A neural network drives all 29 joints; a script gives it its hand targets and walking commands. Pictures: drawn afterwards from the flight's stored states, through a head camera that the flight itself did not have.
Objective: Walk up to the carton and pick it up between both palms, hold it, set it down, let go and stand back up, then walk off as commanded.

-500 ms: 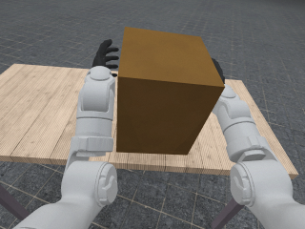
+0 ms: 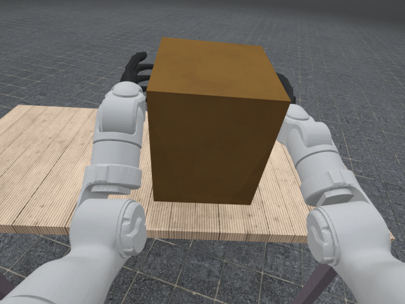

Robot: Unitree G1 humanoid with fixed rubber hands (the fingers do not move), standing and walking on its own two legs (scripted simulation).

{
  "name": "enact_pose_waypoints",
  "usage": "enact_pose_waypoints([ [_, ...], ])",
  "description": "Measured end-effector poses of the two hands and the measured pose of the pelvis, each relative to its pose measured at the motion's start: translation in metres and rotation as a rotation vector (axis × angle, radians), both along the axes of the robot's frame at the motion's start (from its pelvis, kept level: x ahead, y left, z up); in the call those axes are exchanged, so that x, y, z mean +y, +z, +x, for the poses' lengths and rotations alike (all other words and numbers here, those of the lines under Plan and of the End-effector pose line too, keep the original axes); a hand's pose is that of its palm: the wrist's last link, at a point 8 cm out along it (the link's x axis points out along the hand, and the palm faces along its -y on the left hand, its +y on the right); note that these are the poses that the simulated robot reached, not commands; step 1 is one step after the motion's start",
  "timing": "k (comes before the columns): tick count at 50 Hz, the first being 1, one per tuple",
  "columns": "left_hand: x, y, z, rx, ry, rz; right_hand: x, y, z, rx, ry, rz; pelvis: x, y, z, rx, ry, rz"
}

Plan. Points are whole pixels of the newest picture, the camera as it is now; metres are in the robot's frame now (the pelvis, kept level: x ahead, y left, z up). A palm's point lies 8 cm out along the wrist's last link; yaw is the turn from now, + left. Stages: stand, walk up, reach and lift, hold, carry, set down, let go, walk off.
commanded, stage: reach and lift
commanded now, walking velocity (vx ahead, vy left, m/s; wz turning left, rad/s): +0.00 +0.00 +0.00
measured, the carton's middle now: (207, 123) +0.39 +0.01 +0.21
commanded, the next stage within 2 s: hold in 0.68 s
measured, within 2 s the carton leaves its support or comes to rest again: neither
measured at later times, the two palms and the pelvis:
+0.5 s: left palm (135, 83) +0.39 +0.14 +0.29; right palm (289, 97) +0.40 -0.15 +0.27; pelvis +0.02 -0.01 +0.00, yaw +0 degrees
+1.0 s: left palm (136, 74) +0.38 +0.13 +0.31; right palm (300, 88) +0.38 -0.16 +0.30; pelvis +0.01 -0.02 +0.00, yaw +0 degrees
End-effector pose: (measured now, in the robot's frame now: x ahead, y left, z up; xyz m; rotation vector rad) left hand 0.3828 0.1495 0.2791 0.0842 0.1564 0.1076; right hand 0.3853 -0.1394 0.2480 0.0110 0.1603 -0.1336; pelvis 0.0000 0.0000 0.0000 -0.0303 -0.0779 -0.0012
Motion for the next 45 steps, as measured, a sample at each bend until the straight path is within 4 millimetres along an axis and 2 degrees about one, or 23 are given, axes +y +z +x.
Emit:
enact_pose_waypoints([
  [18,-0.011,0.001,0.011,0.017,0.006,-0.023,-0.012,0.006,0.011,0.021,-0.003,0.005,-0.004,0.0,0.01,0.009,-0.008,0.001],
  [25,-0.007,0.012,0.009,-0.023,0.016,-0.037,-0.009,0.023,0.014,-0.017,0.014,-0.008,-0.01,0.0,0.018,0.015,0.0,0.0],
  [35,-0.007,0.014,0.003,-0.014,0.009,-0.059,-0.009,0.033,0.008,-0.004,0.011,-0.007,-0.016,-0.001,0.022,-0.019,0.016,0.002],
  [45,-0.014,0.025,-0.003,-0.013,-0.001,-0.051,-0.017,0.042,0.0,-0.001,-0.002,0.014,-0.016,-0.002,0.014,-0.021,0.006,0.002],
])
